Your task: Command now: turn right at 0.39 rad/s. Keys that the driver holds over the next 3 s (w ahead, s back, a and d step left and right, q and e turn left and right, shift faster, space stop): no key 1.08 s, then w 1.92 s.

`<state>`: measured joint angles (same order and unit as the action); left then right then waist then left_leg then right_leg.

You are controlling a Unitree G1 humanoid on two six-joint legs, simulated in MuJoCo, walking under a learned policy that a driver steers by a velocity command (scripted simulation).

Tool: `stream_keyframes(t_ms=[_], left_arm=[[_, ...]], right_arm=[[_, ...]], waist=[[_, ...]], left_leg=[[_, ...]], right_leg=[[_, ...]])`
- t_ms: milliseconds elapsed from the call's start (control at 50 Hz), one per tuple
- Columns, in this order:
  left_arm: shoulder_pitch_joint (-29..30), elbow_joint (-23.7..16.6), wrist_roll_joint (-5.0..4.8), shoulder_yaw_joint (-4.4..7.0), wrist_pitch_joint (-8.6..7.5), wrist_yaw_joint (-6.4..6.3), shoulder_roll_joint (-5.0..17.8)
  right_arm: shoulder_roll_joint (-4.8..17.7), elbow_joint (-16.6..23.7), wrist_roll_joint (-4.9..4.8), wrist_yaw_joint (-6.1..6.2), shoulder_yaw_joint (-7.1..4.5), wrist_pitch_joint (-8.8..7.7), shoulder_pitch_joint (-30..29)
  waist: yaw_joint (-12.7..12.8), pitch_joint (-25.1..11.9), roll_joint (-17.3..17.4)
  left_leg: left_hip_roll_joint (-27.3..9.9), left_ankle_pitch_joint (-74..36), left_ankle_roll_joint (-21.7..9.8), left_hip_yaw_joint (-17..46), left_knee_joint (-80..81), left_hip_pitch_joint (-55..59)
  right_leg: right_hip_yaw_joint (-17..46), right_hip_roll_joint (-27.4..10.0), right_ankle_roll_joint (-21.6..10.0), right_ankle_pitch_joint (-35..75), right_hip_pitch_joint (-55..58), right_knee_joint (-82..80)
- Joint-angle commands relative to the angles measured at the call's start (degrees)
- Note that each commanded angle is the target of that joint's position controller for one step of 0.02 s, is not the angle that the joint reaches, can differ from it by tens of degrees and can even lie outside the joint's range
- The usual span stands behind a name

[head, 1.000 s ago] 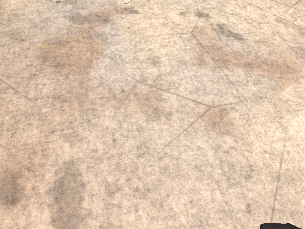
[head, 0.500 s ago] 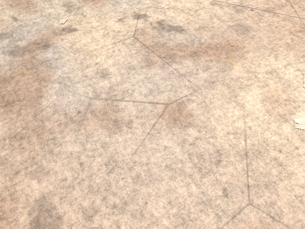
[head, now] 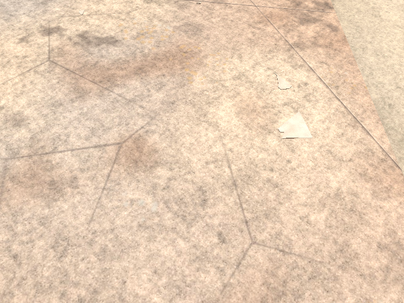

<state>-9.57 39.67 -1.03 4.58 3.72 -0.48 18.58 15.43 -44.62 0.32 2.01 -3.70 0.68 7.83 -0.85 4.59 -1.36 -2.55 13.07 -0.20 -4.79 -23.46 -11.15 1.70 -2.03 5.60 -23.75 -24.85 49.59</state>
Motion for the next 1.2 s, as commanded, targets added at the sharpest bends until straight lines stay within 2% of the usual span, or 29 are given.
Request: stream_keyframes(t_ms=[20, 60, 80, 100, 120, 140, 160, 180, 200, 220, 280, 320, 360, 400, 420, 440, 460, 480, 500, 520, 540, 560, 600, 760, 1080, 1100, 1120, 1160, 1200], left_arm=[[1.4, -5.0, 0.25, 0.78, -0.77, 0.42, 4.5], [-1.9, -3.7, 0.39, 0.89, -0.65, 0.73, 4.2], [-3.6, -2.9, 0.55, 1.16, -0.66, 0.69, 4.9], [-4.8, -3.0, 0.54, 1.77, -0.66, 0.17, 7.8], [-3.5, -5.0, 1.29, 2.0, -0.62, -0.77, 12.0], [-4.0, -4.8, 2.99, 1.04, -1.9, -0.01, 8.8], [-1.7, -4.3, 3.01, 0.7, -3.0, 0.5, 7.8], [0.7, -3.6, 2.45, 0.6, -3.71, 0.51, 7.0], [2.3, -3.5, 2.0, 0.28, -4.09, 0.41, 6.3], [3.6, -3.2, 1.77, -0.04, -4.34, 0.2, 5.8], [4.3, -1.8, 1.87, -0.92, -4.67, -0.25, 3.1], [4.1, -0.8, 1.82, -0.83, -4.47, -0.32, 3.5], [3.6, 0.4, 1.85, -0.63, -4.18, -0.24, 4.3], [4.4, 1.3, 1.48, -0.93, -4.06, -0.12, 3.7], [5.0, 1.9, 1.06, -1.21, -4.03, -0.07, 3.1], [3.5, 2.9, 0.97, -1.48, -4.25, 0.06, 2.4], [1.8, 3.6, 1.87, -1.74, -4.67, 0.26, 1.7], [-0.5, 3.9, 2.18, -1.32, -4.95, 0.57, 2.1], [2.2, 4.3, 2.43, -1.43, -4.78, 0.39, 2.6], [4.0, 4.3, 2.09, -1.21, -4.52, 0.16, 2.9], [4.4, 4.7, 1.8, -1.26, -4.15, -0.23, 2.3], [4.1, 5.1, 1.75, -1.22, -3.67, -0.44, 2.4], [3.1, 6.3, 1.77, -1.15, -3.33, -0.58, 2.2], [1.7, 11.0, 1.48, -1.02, -3.51, -0.84, 2.2], [-0.2, 17.6, 1.21, -1.55, -3.62, -1.54, 2.2], [-1.1, 18.4, 1.14, -1.63, -3.55, -1.6, 1.8], [-1.4, 18.6, 0.76, -1.45, -3.42, -1.69, 2.1], [-1.3, 18.3, 0.39, -1.24, -3.74, -1.77, 2.5], [-1.8, 18.0, 0.07, -1.35, -5.26, -1.48, 2.0]], right_arm=[[12.6, 2.9, -0.87, -0.65, -3.02, -0.41, -1.2], [12.3, 2.4, -2.02, -0.97, -2.69, -0.39, -2.5], [10.8, 1.4, -2.29, -1.09, -2.08, -0.51, -1.0], [7.7, 0.3, -0.83, -1.48, -1.01, -0.91, 2.2], [3.5, 1.8, 2.4, -2.18, 0.73, -1.35, 3.0], [7.5, 2.4, 0.61, -1.25, -0.71, -0.95, -1.2], [9.9, 2.0, -0.86, -0.79, -1.51, -0.38, -1.9], [9.8, 1.3, -1.01, -0.48, -1.77, 0.08, -1.3], [9.7, -0.1, -0.74, -0.02, -1.99, 0.62, -0.4], [9.5, -0.5, -0.38, 0.21, -2.06, 0.92, 0.5], [7.1, -1.6, -0.64, 0.18, -1.44, 0.73, 2.1], [6.1, -1.4, -0.52, 0.12, -0.81, 0.54, 0.3], [6.4, -1.4, -0.59, 0.02, -0.63, 0.4, -0.3], [6.5, -2.4, -0.73, -0.17, -0.56, 0.19, 1.3], [6.1, -3.2, -0.46, -0.34, -0.37, -0.04, 2.8], [6.7, -3.7, 0.33, -0.48, -0.25, -0.29, 3.4], [9.2, -3.6, 0.75, -0.36, -0.5, -0.47, 3.9], [12.6, -4.6, -0.08, -0.39, -1.34, -0.5, 2.7], [9.5, -4.6, -0.45, -0.82, -0.85, -0.76, 1.6], [7.6, -4.9, -0.01, -0.99, -0.26, -1.1, 1.0], [7.4, -5.3, 0.37, -0.95, -0.1, -1.41, 0.4], [7.0, -5.7, 0.32, -0.97, 0.12, -1.76, 0.3], [6.8, -6.9, 0.17, -0.79, 0.35, -2.13, 1.3], [6.6, -9.8, 0.01, -0.15, 0.95, -1.71, 1.5], [5.5, -13.9, -0.03, -0.02, 1.79, -1.39, 2.4], [5.2, -14.6, -0.12, 0.05, 1.85, -1.3, 3.5], [5.5, -14.8, -0.51, 0.18, 1.68, -1.14, 3.8], [6.0, -14.0, -0.89, 0.41, 1.46, -1.3, 3.3], [5.8, -13.5, -1.28, 0.23, 1.47, -2.62, 4.2]], waist=[[-0.8, -8.1, 11.3], [1.6, -8.0, 10.5], [2.4, -8.1, 8.9], [1.6, -10.5, 1.2], [-0.7, -12.1, -15.7], [3.4, -13.5, -10.7], [2.5, -9.9, -7.4], [1.5, -8.0, -7.2], [1.1, -7.1, -6.7], [0.4, -6.4, -6.6], [-0.3, -7.6, -6.4], [0.9, -7.3, -6.3], [1.7, -7.1, -6.3], [0.8, -6.6, -5.8], [-0.6, -6.2, -5.0], [-0.9, -6.2, -3.1], [0.3, -7.0, 0.3], [3.6, -6.8, 6.9], [1.5, -6.6, 6.5], [1.0, -5.7, 5.7], [1.1, -5.6, 5.6], [0.9, -4.9, 5.6], [0.9, -4.9, 4.6], [0.4, -4.0, 1.6], [0.7, -3.5, 1.6], [0.7, -4.8, 1.6], [0.8, -4.0, 1.7], [0.9, 0.9, 1.9], [0.8, 3.9, 1.9]], left_leg=[[-14.0, -24.8, -13.0, 9.2, 3.9, 6.7], [-13.2, -22.8, -10.7, 8.1, 0.3, 4.7], [-11.7, -19.1, -7.8, 6.7, -2.7, 1.6], [-8.2, -8.8, -2.7, 2.6, -9.8, -4.6], [-1.8, 21.8, 3.3, -1.2, -23.3, -16.5], [-1.1, 26.2, 4.3, 5.0, -31.2, -16.3], [-1.7, 23.6, 4.2, 6.1, -35.2, -16.6], [-1.9, 20.0, 4.0, 6.7, -35.6, -17.5], [-2.1, 17.2, 4.3, 7.2, -35.8, -17.6], [-1.8, 14.0, 4.7, 7.4, -36.2, -16.0], [-1.7, 9.4, 5.4, 7.0, -29.8, -12.2], [-1.6, 9.4, 5.4, 6.5, -22.3, -9.5], [-1.2, 10.3, 5.1, 6.0, -17.0, -7.0], [-0.7, 6.3, 4.3, 5.4, -9.6, -3.3], [-0.2, 0.0, 3.5, 4.8, -2.5, 0.3], [-1.0, -8.4, 2.6, 6.2, 2.3, 4.6], [-4.7, -17.8, 1.2, 10.2, 2.0, 8.2], [-4.9, -15.4, -1.1, 9.3, -1.5, 5.8], [-3.9, -7.6, -2.0, 9.2, -0.2, 1.3], [-3.4, -5.0, -1.4, 9.1, 0.9, -0.5], [-2.9, -5.2, -0.7, 8.8, 1.3, -1.1], [-2.5, -6.1, -0.1, 8.4, 1.4, -0.8], [-2.1, -6.6, 0.3, 7.9, 1.0, -0.1], [-1.1, -6.5, -0.1, 7.3, 0.9, 0.7], [0.3, -6.2, -0.2, 6.4, 1.3, 0.2], [1.0, -0.6, -0.4, 5.7, 1.3, 0.5], [1.8, 8.8, -1.2, 5.2, 0.6, -0.7], [1.4, 25.1, -3.2, 7.0, 0.4, -5.8], [-0.2, 27.9, -5.0, 9.8, 0.3, -8.1]], right_leg=[[-3.1, 1.2, -1.5, 1.0, 3.7, -8.5], [-4.4, 2.3, -4.0, 9.5, 10.5, -20.8], [-4.0, 2.8, -5.8, 16.1, 16.6, -28.1], [3.8, -2.8, -7.7, 29.9, 25.9, -29.9], [19.7, -17.4, -15.2, 53.3, 31.5, -27.0], [21.7, -20.8, -24.1, 46.6, 22.7, -28.8], [17.7, -17.1, -23.2, 39.6, 19.7, -30.3], [14.5, -13.7, -20.3, 33.5, 18.6, -31.0], [12.8, -12.2, -18.5, 31.4, 18.1, -31.3], [11.3, -11.3, -18.1, 33.8, 16.3, -31.4], [8.2, -9.2, -17.6, 33.2, 16.7, -31.5], [8.4, -8.9, -17.6, 30.2, 16.9, -31.2], [10.1, -9.6, -18.4, 27.6, 16.7, -30.9], [11.1, -9.3, -17.9, 24.0, 15.4, -30.5], [10.6, -8.3, -16.5, 21.4, 13.8, -30.0], [10.0, -6.9, -14.0, 18.4, 11.8, -29.9], [8.2, -4.4, -11.3, 15.1, 9.9, -28.1], [4.5, -0.5, -9.4, 12.5, 10.7, -28.7], [2.6, 0.9, -7.8, 11.8, 14.5, -27.4], [2.3, 0.9, -7.5, 12.2, 15.5, -26.4], [2.5, 0.6, -7.8, 14.0, 16.1, -26.0], [2.7, 0.5, -8.0, 15.6, 15.7, -26.0], [2.7, 0.4, -8.2, 16.9, 15.7, -26.3], [2.1, 0.6, -7.2, 18.7, 15.4, -26.6], [1.3, 0.5, -6.8, 19.2, 15.8, -26.7], [0.6, 1.2, -7.0, 13.4, 16.1, -26.6], [-0.1, 2.2, -7.6, 2.9, 14.9, -25.9], [1.2, 2.0, -9.4, -14.1, 8.9, -25.7], [3.4, 0.6, -10.9, -16.4, 6.1, -25.4]])
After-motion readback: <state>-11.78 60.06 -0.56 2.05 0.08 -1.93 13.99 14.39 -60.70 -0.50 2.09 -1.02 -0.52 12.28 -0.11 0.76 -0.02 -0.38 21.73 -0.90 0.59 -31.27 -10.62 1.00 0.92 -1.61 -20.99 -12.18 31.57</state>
